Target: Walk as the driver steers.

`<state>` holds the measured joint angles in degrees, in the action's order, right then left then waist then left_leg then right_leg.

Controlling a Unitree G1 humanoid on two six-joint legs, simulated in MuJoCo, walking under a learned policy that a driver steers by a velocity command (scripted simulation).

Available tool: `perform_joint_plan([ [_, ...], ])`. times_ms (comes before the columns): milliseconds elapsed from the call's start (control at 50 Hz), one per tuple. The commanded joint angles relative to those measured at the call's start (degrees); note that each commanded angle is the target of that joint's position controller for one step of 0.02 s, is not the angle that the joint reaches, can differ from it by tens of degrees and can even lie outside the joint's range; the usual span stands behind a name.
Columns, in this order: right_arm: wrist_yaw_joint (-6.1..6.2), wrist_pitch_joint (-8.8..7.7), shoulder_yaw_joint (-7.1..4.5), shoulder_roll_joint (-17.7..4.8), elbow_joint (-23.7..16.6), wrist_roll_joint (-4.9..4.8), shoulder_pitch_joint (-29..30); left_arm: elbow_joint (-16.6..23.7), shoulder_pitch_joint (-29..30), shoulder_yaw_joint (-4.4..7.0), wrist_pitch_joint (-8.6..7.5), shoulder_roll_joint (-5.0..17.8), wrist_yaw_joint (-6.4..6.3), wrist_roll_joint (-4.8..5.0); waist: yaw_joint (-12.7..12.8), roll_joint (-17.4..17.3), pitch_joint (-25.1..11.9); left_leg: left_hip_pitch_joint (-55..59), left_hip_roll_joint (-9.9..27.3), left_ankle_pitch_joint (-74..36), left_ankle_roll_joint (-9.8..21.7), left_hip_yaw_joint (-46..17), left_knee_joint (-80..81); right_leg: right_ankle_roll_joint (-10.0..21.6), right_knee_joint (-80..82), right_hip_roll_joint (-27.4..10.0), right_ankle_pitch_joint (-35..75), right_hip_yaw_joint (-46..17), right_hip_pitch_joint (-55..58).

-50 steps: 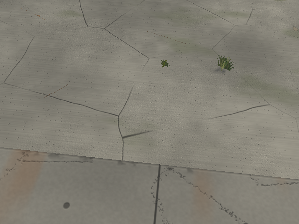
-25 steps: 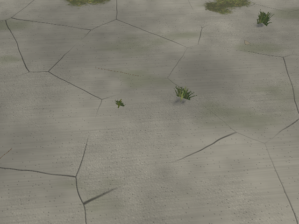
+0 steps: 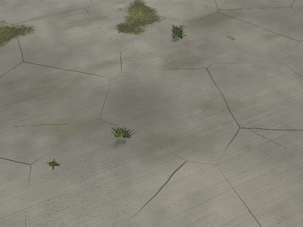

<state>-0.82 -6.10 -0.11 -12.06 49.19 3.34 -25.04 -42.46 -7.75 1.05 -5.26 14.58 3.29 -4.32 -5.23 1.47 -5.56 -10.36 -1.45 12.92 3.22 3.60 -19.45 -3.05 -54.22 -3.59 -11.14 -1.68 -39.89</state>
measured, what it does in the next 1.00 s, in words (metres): goes down, turning left: right foot, then left foot 0.19 m lower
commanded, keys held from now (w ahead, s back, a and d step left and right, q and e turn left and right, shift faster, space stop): w+q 1.00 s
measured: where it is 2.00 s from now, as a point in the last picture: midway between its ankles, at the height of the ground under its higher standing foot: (70, 187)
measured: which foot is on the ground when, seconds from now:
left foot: down 0.00-0.18, up 0.20-0.60, down 0.62-1.00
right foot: up 0.00-0.14, down 0.16-0.62, up 0.64-1.00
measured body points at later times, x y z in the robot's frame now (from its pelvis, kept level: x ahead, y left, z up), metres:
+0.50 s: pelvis +0.25 +0.00 -0.08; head +0.25 +0.01 +0.37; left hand +0.13 +0.19 -0.23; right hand +0.49 -0.16 -0.18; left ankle +0.38 +0.16 -0.77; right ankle +0.13 -0.14 -0.74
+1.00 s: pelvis +0.52 +0.10 -0.21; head +0.53 +0.10 +0.24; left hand +0.62 +0.42 -0.25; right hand +0.70 -0.11 -0.33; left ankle +0.41 +0.16 -0.93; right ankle +0.70 +0.05 -0.93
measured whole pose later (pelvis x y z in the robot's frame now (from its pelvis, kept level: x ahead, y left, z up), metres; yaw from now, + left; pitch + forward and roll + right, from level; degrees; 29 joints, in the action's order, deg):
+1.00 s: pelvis +0.52 +0.10 -0.21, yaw +33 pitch +4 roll +2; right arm 1.8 -1.0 -4.5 -13.0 45.7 -2.0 -18.8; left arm -36.2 -0.4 2.8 -5.8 12.4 -1.1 0.5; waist -4.2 1.1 -2.7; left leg -13.9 -8.7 21.8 3.7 -10.6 -32.8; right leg -3.1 -33.3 -0.9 -5.3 -5.9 -32.0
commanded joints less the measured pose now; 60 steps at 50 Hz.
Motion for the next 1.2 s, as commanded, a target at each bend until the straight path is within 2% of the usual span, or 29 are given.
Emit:
perform_joint_plan([
  [20, -2.82, -0.67, -2.67, -8.50, -2.73, 0.33, 2.45, 3.61, 0.51, -0.69, 0.79, -0.38, 1.14, -0.54, 3.55, -5.72, 4.06, -7.73, 10.69, -15.18, 12.75, -10.67, 6.26, 0.84, 5.37, 1.06, 6.80, 3.55, 6.80],
  [120, -2.08, -2.08, -2.31, -7.55, -4.54, 1.76, 5.18, 5.49, -2.56, 1.09, 0.57, 4.83, -0.89, -1.87, 6.02, -6.03, 1.69, -8.95, 11.95, -14.82, 11.14, -13.31, -6.84, 4.18, -0.41, 2.08, 1.24, 4.38, 16.22],
  [160, -2.61, -2.08, -3.21, -10.98, -6.47, 0.47, 10.28, 2.92, -14.81, 2.55, -0.28, 6.21, -2.40, 1.12, 13.07, -2.72, 1.08, -22.04, 8.49, -20.55, 9.20, -12.29, -21.85, 5.32, 10.76, 4.31, 0.12, 6.48, 38.11],
  [180, -3.45, -2.45, -2.59, -7.44, -7.02, 1.52, 9.33, 0.65, -24.08, 3.31, -1.38, 8.28, -3.63, 1.27, 16.19, 3.65, -2.71, -31.69, 2.83, -15.32, 5.65, -9.19, -38.95, 10.00, 14.42, 1.25, 4.49, 2.42, 51.82],
  [200, -4.15, -2.66, -0.42, 1.53, -5.84, 1.89, -1.55, 1.17, -27.07, 2.29, -1.85, 9.65, -3.44, 1.76, 10.91, 13.41, -13.64, -38.88, -3.96, 23.42, 1.32, -6.13, -60.04, 24.98, 19.32, -14.26, 26.11, -17.55, 62.08],
  [220, -4.39, -3.12, -1.28, -1.30, -7.56, -0.13, 1.12, 0.82, -29.06, 2.09, -2.33, 8.95, -1.61, 0.42, 12.78, 10.10, -5.49, -50.23, -4.80, 23.08, 0.82, -12.47, -67.95, 30.24, 28.50, -20.40, 18.64, -33.78, 53.73],
  [260, -1.69, -1.04, -2.72, -6.10, -7.65, 0.53, 8.20, 0.41, -17.47, -0.26, -2.47, 0.90, -0.51, 2.78, 7.44, 0.51, 4.35, -52.69, 3.03, 10.36, -0.20, -12.70, -70.52, 26.17, 27.06, -21.78, 1.38, -29.70, 33.03],
  [300, -1.07, 1.26, -1.23, -1.85, -5.68, 2.65, 7.10, 1.44, -10.74, -2.02, -1.47, -4.74, -1.62, 0.95, 3.84, 1.57, 4.68, -43.49, 6.38, 2.18, -0.94, -11.82, -61.05, 20.56, 28.34, -15.84, 0.27, -16.89, 21.16],
  [320, -2.60, 1.90, 0.42, 1.41, -4.20, 5.05, 3.77, 1.58, -6.14, -2.22, -0.84, -5.32, -3.20, -0.21, 1.58, 0.37, 5.99, -38.21, 7.49, -7.50, 0.28, -11.41, -53.50, 17.38, 26.62, -11.83, -5.32, -11.13, 14.95],
  [360, -5.34, 1.20, 0.08, -0.61, -3.41, 4.79, 5.80, 1.43, -6.54, -2.75, -1.65, -5.60, -5.77, -1.47, 3.69, -0.97, 5.49, -37.07, 8.42, -26.73, 0.45, -10.26, -41.22, 14.67, 22.80, -9.10, -7.56, -3.75, 14.39],
  [460, -5.02, 1.94, -1.14, -4.00, -6.87, 2.14, 19.97, -7.49, -23.94, -3.32, -2.02, -0.75, -4.03, -2.72, 8.58, 2.60, 10.88, -19.68, 6.37, -43.07, 0.99, -1.08, -22.80, 12.96, 19.98, -10.36, -20.45, 1.56, 8.17],
  [480, -3.98, 3.35, -2.45, -4.99, -9.81, -9.34, 25.23, -6.69, -19.25, 1.37, -1.29, 7.49, -6.13, 7.54, 8.59, -0.10, 14.55, -21.42, 2.39, -38.13, 1.28, -8.18, -21.24, 11.46, 17.09, -10.43, -12.16, -0.57, 6.36],
  [500, -3.52, 4.23, -2.04, -4.65, -10.38, -9.80, 27.28, -7.20, -19.67, 1.58, -0.92, 8.23, -6.53, 7.89, 8.88, -1.00, 14.26, -26.76, 2.74, -37.57, 1.33, -7.94, -19.01, 10.24, 12.20, -11.68, -9.51, 1.11, 14.63],
  [560, -4.79, 5.32, -1.93, -2.11, -10.64, -6.78, 29.48, -8.47, -24.55, 1.78, 0.74, 2.61, -6.04, 6.15, 12.34, -1.22, 13.53, -29.14, 5.20, -36.86, 0.95, -5.31, -8.58, 7.90, 2.04, -13.04, -5.33, 2.96, 27.50],
  [600, -4.23, 6.04, -3.87, -5.18, -5.10, -6.14, 12.16, -8.77, -17.72, 3.11, 1.15, 4.46, -5.63, 5.63, 3.31, 2.38, 6.58, -9.11, 7.02, -38.16, 3.46, -4.40, -3.54, 6.36, -14.11, -13.84, 6.85, 4.97, 23.55],
  [620, -3.57, 6.17, -6.28, -9.89, -1.14, -4.88, 1.44, -8.46, -16.24, 3.30, 0.59, 3.35, -5.32, 5.65, -2.40, -3.70, 1.12, 8.15, 3.60, -43.84, 6.80, -0.64, 0.63, 4.55, -33.83, -8.09, 11.04, 10.90, 17.87],
  [640, -2.58, 6.30, -7.10, -12.97, 1.83, -4.19, -4.07, -7.55, -15.90, 3.24, -0.49, 1.38, -4.85, 4.06, -4.92, -16.95, 0.66, 26.30, 5.92, -57.58, 9.90, -4.13, -4.47, 1.23, -62.65, 1.29, -31.09, 15.21, -2.93],
  [660, -1.66, 5.20, -6.87, -16.59, -0.18, -3.15, -2.04, -2.83, -22.71, 2.02, -2.30, 1.20, -4.04, 4.40, 0.51, -22.09, -9.12, 44.08, 13.07, -64.55, 17.23, -18.26, -22.30, 0.78, -68.07, 0.34, -34.56, 2.62, -20.73],
  [680, -1.03, 5.53, -6.72, -13.84, -3.75, -3.92, 0.29, 0.17, -19.94, 2.24, -3.23, 5.06, -3.93, 4.56, -1.87, -15.53, -17.66, 43.98, 15.67, -48.02, 20.38, -23.53, -18.03, 0.95, -60.28, -2.59, -30.97, -2.29, -21.59],
  [720, 0.60, 5.62, -6.72, -15.18, -1.12, -3.72, 0.24, 3.94, -15.53, 1.01, -3.81, 0.21, -5.19, 7.22, 2.09, -6.38, -17.22, 34.28, 22.88, -5.40, 22.64, -42.74, -5.04, 0.52, -56.93, -2.13, -19.49, -4.82, -28.07],
  [740, 0.66, 4.39, -5.88, -12.38, -4.07, -3.65, 6.52, 4.19, -13.05, 1.93, -3.45, 3.66, -6.21, 7.19, 4.88, -0.12, -11.03, 23.20, 24.06, 5.02, 20.88, -48.68, -1.23, 0.98, -44.19, -4.04, -10.68, -6.61, -27.66],
  [780, 1.11, 3.87, -4.42, -8.86, -7.28, -3.23, 16.95, 3.68, -9.76, 2.94, -0.37, 3.98, -7.02, 3.97, 10.03, 2.25, 1.96, -3.78, 18.46, -7.41, 18.26, -38.61, 1.56, -2.52, -25.15, -5.22, -5.79, -6.35, -14.16],
  [840, 2.43, 3.04, -5.64, -10.76, -8.32, -3.75, 16.91, 5.96, -3.32, 2.95, -0.48, 2.61, -6.37, 2.25, 8.63, -2.47, 2.66, -19.37, 7.18, -16.84, 13.92, -23.50, 1.03, -3.34, -0.01, -3.11, 5.57, -3.25, 6.35],
  [940, 3.01, 4.42, -6.18, -9.05, -6.74, -5.30, 8.45, 9.02, 6.42, 3.04, -0.47, 1.86, -4.77, 5.10, 3.77, -5.29, 1.99, -10.91, 6.61, -7.01, 11.83, -26.99, -2.23, -1.41, 17.61, 3.14, 7.72, -2.67, 12.65],
  [1020, 2.33, 4.22, -5.49, -5.30, -8.33, -5.11, 8.44, 7.95, -2.52, 5.59, -1.99, 6.29, -4.30, 4.46, 9.35, -5.63, -1.50, -12.71, 2.26, 0.00, 6.45, -26.93, -16.40, 5.19, 25.01, 0.15, 4.11, -5.15, 32.58],
  [1040, 1.99, 3.60, -4.50, -1.04, -9.11, -5.14, 4.80, 6.23, -11.58, 6.74, -1.96, 10.24, -4.52, 3.06, 10.36, 5.66, -8.42, -26.79, -4.85, 10.80, 2.58, -18.12, -34.19, 11.85, 26.89, -11.57, 1.62, -20.42, 51.71],
  [1060, 1.88, 3.09, -4.60, -4.09, -10.19, -5.75, 3.41, 3.80, -17.88, 7.67, -1.74, 11.87, -3.84, 3.48, 11.05, 18.80, -11.09, -38.22, -5.22, 22.16, 0.57, -14.85, -47.72, 18.58, 34.02, -20.52, -15.98, -43.30, 56.40],
  [1120, 1.82, 3.32, -6.07, -8.20, -10.79, -4.33, 12.68, 5.11, -8.75, 5.71, -0.66, 5.14, -3.94, 4.02, 9.03, 4.14, 4.61, -41.99, 1.23, 8.56, -0.39, -12.78, -51.31, 15.26, 37.99, -13.86, -15.77, -28.42, 39.70],
  [1200, 1.12, 3.73, -5.59, -5.13, -10.14, -3.68, 12.71, 3.64, -4.77, 5.05, -0.69, 3.71, -3.40, 4.20, 5.03, 4.81, 4.34, -29.88, 3.95, 2.18, -1.88, -8.82, -40.43, 14.15, 42.39, -8.79, 2.11, -14.36, 27.73],
])
Next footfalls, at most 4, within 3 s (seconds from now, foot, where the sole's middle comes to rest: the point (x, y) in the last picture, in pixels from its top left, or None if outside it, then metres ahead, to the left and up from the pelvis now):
0.16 right None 0.17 -0.13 -0.78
0.62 left None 0.44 0.17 -0.97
1.02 right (128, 213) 0.72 0.08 -0.97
1.48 left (63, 215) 0.74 0.41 -0.97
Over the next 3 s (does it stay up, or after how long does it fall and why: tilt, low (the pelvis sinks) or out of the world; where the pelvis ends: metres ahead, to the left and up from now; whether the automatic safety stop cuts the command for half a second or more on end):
stays up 1.33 0.75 -0.19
